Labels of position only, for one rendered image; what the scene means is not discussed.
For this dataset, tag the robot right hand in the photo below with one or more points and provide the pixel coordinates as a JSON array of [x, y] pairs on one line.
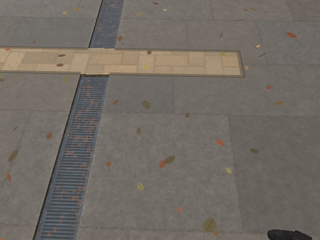
[[276, 234]]

